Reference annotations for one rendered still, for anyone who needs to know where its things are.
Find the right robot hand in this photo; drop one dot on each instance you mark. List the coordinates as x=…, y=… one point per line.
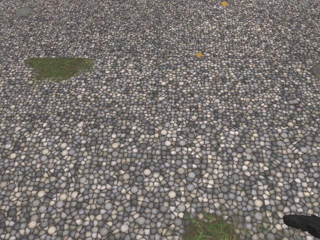
x=305, y=223

